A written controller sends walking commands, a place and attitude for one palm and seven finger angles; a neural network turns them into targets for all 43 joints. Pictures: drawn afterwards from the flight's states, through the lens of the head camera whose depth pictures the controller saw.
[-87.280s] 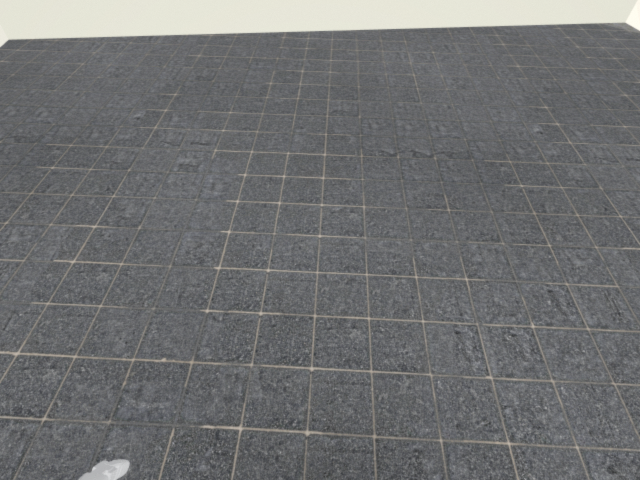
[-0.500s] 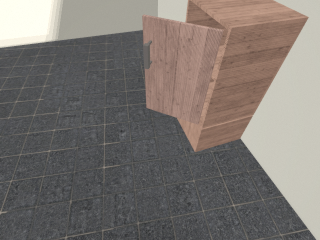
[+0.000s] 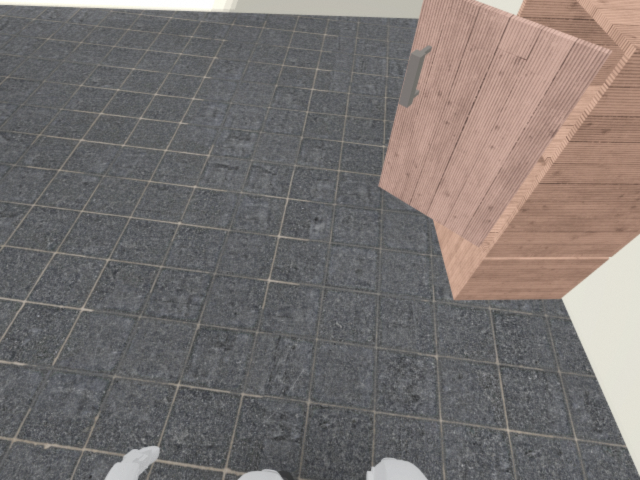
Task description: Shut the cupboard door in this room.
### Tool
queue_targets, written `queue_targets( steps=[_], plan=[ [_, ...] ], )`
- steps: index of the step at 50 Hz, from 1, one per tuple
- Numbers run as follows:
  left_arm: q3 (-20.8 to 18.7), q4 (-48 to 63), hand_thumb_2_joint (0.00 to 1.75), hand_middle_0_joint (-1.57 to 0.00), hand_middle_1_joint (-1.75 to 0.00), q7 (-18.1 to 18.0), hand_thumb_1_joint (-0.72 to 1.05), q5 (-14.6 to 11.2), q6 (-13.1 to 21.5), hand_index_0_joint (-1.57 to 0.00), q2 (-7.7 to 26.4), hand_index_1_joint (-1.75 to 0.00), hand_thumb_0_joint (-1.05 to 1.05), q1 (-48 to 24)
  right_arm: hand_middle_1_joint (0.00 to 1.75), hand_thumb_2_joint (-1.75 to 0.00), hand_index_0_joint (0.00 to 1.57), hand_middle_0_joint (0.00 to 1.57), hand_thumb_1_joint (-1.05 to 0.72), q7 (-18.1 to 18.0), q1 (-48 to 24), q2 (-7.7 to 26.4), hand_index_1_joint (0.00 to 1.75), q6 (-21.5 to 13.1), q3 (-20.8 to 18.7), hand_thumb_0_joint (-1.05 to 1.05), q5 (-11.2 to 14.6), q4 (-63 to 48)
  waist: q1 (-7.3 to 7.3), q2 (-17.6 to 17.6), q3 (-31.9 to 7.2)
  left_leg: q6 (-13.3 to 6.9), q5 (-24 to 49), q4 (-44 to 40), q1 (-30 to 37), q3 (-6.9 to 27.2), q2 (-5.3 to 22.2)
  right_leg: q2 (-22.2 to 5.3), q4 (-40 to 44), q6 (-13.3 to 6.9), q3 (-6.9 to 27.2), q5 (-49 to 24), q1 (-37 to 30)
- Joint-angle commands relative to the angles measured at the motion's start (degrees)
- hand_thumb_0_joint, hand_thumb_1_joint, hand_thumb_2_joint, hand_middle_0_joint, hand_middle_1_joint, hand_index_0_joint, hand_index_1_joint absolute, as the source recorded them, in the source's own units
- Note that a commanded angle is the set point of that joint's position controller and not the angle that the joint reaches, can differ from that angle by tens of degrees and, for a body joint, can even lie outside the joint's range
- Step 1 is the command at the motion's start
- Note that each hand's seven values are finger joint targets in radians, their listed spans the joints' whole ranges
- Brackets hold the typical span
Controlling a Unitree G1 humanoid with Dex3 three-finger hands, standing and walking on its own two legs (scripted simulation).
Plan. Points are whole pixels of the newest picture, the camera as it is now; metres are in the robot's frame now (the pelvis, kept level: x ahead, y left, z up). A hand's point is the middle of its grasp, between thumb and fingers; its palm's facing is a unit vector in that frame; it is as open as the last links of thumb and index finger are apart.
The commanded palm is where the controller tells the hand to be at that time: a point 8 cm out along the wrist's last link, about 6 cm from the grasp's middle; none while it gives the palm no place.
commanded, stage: walk to a spot facing it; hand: left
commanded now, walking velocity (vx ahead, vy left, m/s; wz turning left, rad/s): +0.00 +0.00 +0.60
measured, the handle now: (416, 76) +0.94 -0.19 -0.04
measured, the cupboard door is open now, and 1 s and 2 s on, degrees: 48 48 48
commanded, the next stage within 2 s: turn to face it in 1.04 s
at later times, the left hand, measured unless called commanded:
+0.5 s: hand out of the picture -0.04 +0.19 -0.19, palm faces +0.38 -0.89 -0.25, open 7.4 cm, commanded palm none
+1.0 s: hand out of the picture +0.09 +0.19 -0.16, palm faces +0.65 -0.73 -0.20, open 7.3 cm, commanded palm none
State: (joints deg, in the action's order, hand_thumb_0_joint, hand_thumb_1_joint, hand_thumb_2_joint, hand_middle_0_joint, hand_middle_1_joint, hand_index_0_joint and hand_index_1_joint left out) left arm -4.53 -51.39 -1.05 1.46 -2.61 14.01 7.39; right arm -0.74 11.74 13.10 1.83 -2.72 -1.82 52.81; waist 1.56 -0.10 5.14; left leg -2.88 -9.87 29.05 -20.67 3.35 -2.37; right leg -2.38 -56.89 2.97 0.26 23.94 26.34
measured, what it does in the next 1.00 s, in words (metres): walks ahead, turning left: right foot, then left foot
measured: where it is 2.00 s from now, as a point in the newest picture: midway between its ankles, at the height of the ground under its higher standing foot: (253, 445)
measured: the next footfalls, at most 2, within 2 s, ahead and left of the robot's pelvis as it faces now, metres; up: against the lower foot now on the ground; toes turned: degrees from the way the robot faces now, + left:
right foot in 0.16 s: +0.04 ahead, -0.18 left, +0.00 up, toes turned +8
left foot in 0.46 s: +0.02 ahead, +0.11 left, +0.00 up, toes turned +25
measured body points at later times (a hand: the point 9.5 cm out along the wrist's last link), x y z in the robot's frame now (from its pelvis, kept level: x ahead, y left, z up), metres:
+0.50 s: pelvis +0.02 -0.02 -0.02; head +0.06 +0.01 +0.43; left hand -0.06 +0.24 -0.17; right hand +0.21 -0.23 -0.15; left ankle -0.01 +0.10 -0.74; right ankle +0.01 -0.18 -0.72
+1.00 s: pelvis +0.17 +0.02 +0.00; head +0.21 +0.05 +0.45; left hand +0.06 +0.23 -0.14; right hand +0.39 -0.13 -0.14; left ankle +0.11 +0.13 -0.67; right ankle +0.23 -0.09 -0.74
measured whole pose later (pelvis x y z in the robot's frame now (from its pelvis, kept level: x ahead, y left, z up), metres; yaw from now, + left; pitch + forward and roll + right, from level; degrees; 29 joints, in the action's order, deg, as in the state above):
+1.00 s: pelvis +0.17 +0.02 +0.00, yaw +41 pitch +1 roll +0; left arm -3.3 -53.3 -0.6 2.1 3.0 9.2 16.4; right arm 2.3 10.8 12.8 1.9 -3.8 -1.3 53.5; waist 1.2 0.5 4.0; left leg 0.3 -18.5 59.8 -31.9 -2.8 3.2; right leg -6.9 -25.5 0.9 -14.4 15.7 9.9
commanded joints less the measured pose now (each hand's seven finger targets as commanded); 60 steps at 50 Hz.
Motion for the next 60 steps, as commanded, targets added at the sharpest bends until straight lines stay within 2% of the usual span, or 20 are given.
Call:
queue_targets(
  steps=[1,5,6,8,11,14,17,21,23,24,36,37,38,40,45,54,56,57,58,60],
  plan=[
    [-0.4,5.1,0.9,-0.2,-0.3,-0.1,0.9,0.0,0.8,-0.2,4.5,-0.3,0.0,2.2,0.3,-0.9,0.2,0.2,-0.9,-0.3,2.3,12.0,0.3,0.0,-3.7,0.0,-0.3,-3.2,0.34,-9.3,-8.3,-6.4,1.6,-11.0,9.1,20.0,12.7,1.7,9.4,0.4,0.2,1.3,-1.1],
    [-0.9,3.9,0.9,-0.2,-0.3,-0.4,0.9,-0.3,1.0,-0.2,5.9,-0.3,0.0,9.1,0.3,-0.9,0.2,0.2,-0.9,0.1,-2.3,11.2,0.3,0.9,-4.1,0.0,0.2,-5.5,-3.07,-9.3,-8.5,-3.1,-4.7,-8.5,-1.5,18.9,8.2,3.7,26.6,-0.6,-1.5,-5.4,-16.9],
    [-1.5,3.7,0.9,-0.2,-0.3,-0.6,0.9,0.0,1.6,-0.2,8.7,-0.3,0.0,11.9,0.3,-0.9,0.2,0.2,-0.9,0.4,-3.0,9.6,0.3,1.1,-4.0,0.0,0.7,-6.2,-4.47,-4.5,-8.3,-0.1,-9.6,-3.5,-8.0,16.0,4.3,-0.4,36.0,-2.0,2.7,-5.4,-23.5],
    [-2.0,5.9,0.9,-0.2,-0.3,-1.2,0.9,0.7,1.7,-0.2,14.4,-0.3,0.0,6.3,0.3,-0.9,0.2,0.2,-0.9,1.0,-2.4,6.6,0.3,1.1,-4.0,0.0,0.4,-7.3,-3.13,12.3,-3.2,5.1,-22.1,29.3,-16.6,2.0,-3.1,-25.6,48.2,-12.9,25.8,5.6,-14.7],
    [-1.2,7.3,0.9,-0.2,-0.3,-1.4,0.9,0.3,2.5,-0.2,9.0,-0.3,0.0,-0.8,0.3,-0.9,0.2,0.2,-0.9,2.0,0.5,6.6,0.3,1.3,-3.8,0.0,0.3,-6.6,1.35,12.7,-4.1,5.1,-16.4,40.7,-14.8,0.5,3.0,-17.8,39.5,-12.0,11.3,-12.1,-13.5],
    [-1.5,5.1,0.9,-0.2,-0.3,-1.0,0.9,0.4,3.3,-0.2,9.9,-0.3,0.0,5.7,0.3,-0.9,0.2,0.2,-0.9,2.7,-4.1,4.9,0.3,0.6,-2.3,0.0,0.7,-7.7,-2.05,12.5,-4.9,5.8,-17.0,26.4,-12.2,-4.9,3.5,-16.0,34.9,-9.9,2.8,-27.6,-22.5],
    [-2.4,2.5,0.9,-0.2,-0.3,-0.2,0.9,0.6,3.6,-0.2,12.5,-0.3,0.0,12.1,0.3,-0.9,0.2,0.2,-0.9,3.2,-8.3,3.7,0.3,-0.2,-1.4,0.0,0.9,-8.6,-5.21,13.3,-3.8,4.4,-17.8,15.2,-8.5,-9.1,2.2,-17.2,34.2,-9.2,1.8,-26.9,-24.8],
    [-2.6,2.3,0.9,-0.2,-0.3,0.7,0.9,-0.1,3.5,-0.2,12.4,-0.3,0.0,10.5,0.3,-0.9,0.2,0.2,-0.9,3.0,-0.2,6.0,0.3,-1.2,-1.9,0.0,0.7,-6.2,-0.36,8.3,-5.8,2.6,-10.1,-1.7,12.3,-10.9,0.6,-15.1,24.8,-4.7,-5.5,-16.0,-13.8],
    [-0.6,7.5,0.9,-0.2,-0.3,1.8,0.9,-0.3,3.5,-0.2,5.5,-0.3,0.0,5.0,0.3,-0.9,0.2,0.2,-0.9,1.9,13.9,17.8,0.3,-1.9,-4.9,0.0,-0.4,-2.7,7.39,-19.2,-9.4,-10.0,-6.4,-11.6,32.3,26.4,24.5,-3.2,-5.8,1.3,-10.9,12.7,16.1],
    [-0.5,9.7,0.9,-0.2,-0.3,1.5,0.9,0.4,3.4,-0.2,6.8,-0.3,0.0,-1.6,0.3,-0.9,0.2,0.2,-0.9,1.5,17.2,17.4,0.3,-1.9,-4.7,0.0,-0.2,-0.6,8.89,-11.5,-7.5,-12.6,-11.7,-13.5,27.1,28.0,26.3,-5.0,-9.6,-0.4,-3.1,12.2,18.7],
    [-1.6,3.1,0.9,-0.2,-0.3,3.0,0.9,0.4,4.2,-0.2,5.8,-0.3,0.0,13.3,0.3,-0.9,0.2,0.2,-0.9,0.8,-1.6,10.7,0.3,-2.9,-2.9,0.0,0.3,-3.5,-5.69,-3.8,-3.1,-4.6,-20.2,-5.3,-5.6,8.8,9.0,1.2,23.3,0.5,-6.6,-10.1,-19.3],
    [-2.6,1.8,0.9,-0.2,-0.3,2.5,0.9,0.7,4.7,-0.2,8.8,-0.3,0.0,19.0,0.3,-0.9,0.2,0.2,-0.9,0.8,-2.6,8.3,0.3,-2.9,-2.5,0.0,0.7,-4.2,-8.49,3.4,-4.3,-2.3,-23.7,4.1,-14.8,5.1,4.3,-3.7,29.4,-0.7,-0.4,-2.0,-29.5],
    [-3.5,1.4,0.9,-0.2,-0.3,1.5,0.9,1.4,5.2,-0.2,14.0,-0.3,0.0,24.0,0.3,-0.9,0.2,0.2,-0.9,1.2,-1.5,3.8,0.3,-3.1,-1.6,0.0,1.3,-5.4,-10.84,19.4,-7.0,0.9,-26.5,25.0,-21.6,-3.1,-2.8,-19.6,42.1,-5.5,20.4,16.1,-33.6],
    [-2.9,2.9,0.9,-0.2,-0.3,0.5,0.9,0.6,5.1,-0.2,13.2,-0.3,0.0,18.3,0.3,-0.9,0.2,0.2,-0.9,1.6,-2.0,4.5,0.3,-2.8,-2.3,0.0,0.2,-6.0,-6.3,17.1,-3.0,0.9,-21.6,45.5,-23.3,1.8,2.1,-26.1,50.9,-10.4,34.8,28.8,-21.1],
    [-1.1,2.3,0.9,-0.2,-0.3,0.1,0.9,0.6,6.6,-0.2,4.6,-0.3,0.0,11.2,0.3,-0.9,0.2,0.2,-0.9,3.2,-2.0,1.3,0.3,-1.6,-1.6,0.0,0.4,-3.1,-1.71,8.7,-2.6,3.3,-8.2,37.1,-16.7,-3.2,7.2,-18.1,44.2,-8.0,-0.6,-12.9,-17.9],
    [-1.8,0.2,0.9,-0.2,-0.3,-0.2,0.9,0.3,5.6,-0.2,8.6,-0.3,0.0,13.5,0.3,-0.9,0.2,0.2,-0.9,3.6,-5.8,1.3,0.3,-1.6,-0.4,0.0,0.5,-6.3,-1.89,10.5,-5.3,1.9,-6.6,9.0,-3.7,-12.7,2.4,-18.8,29.4,-6.0,-14.0,-51.0,-25.8],
    [-2.0,1.4,0.9,-0.2,-0.3,-0.1,0.9,-0.2,5.0,-0.2,9.2,-0.3,0.0,11.4,0.3,-0.9,0.2,0.2,-0.9,3.2,3.7,6.2,0.3,-1.8,-1.8,0.0,0.1,-4.3,3.57,4.9,-10.6,0.8,4.7,-0.3,15.4,-10.3,2.5,-16.6,12.8,-2.9,-16.4,-40.6,-16.5],
    [-1.3,3.3,0.9,-0.2,-0.3,0.5,0.9,-1.0,4.5,-0.2,5.8,-0.3,0.0,12.6,0.3,-0.9,0.2,0.2,-0.9,2.5,9.5,14.0,0.3,-2.4,-3.5,0.0,-0.6,-3.6,5.67,-11.9,-17.1,-6.8,27.2,-0.6,30.4,10.8,19.4,-7.8,-4.1,1.2,-16.2,-4.6,1.0],
    [0.1,5.4,0.9,-0.2,-0.3,0.0,0.9,-0.8,4.2,-0.2,4.1,-0.3,0.0,10.6,0.3,-0.9,0.2,0.2,-0.9,1.4,13.8,17.6,0.3,-2.2,-3.5,0.0,0.3,-2.4,6.88,-13.9,-21.3,-13.6,42.6,-3.6,32.5,20.9,29.2,-3.5,-14.4,0.7,-7.5,17.1,7.1],
    [0.3,3.5,0.9,-0.2,-0.3,-1.0,0.9,-0.6,3.2,-0.2,1.8,-0.3,0.0,10.6,0.3,-0.9,0.2,0.2,-0.9,-0.2,5.7,14.1,0.3,-2.6,-2.2,0.0,0.6,-3.9,2.94,-11.4,-16.8,-11.3,26.2,-5.8,21.0,13.6,26.9,-5.2,-14.6,-0.1,-0.6,10.4,7.1]
  ],
)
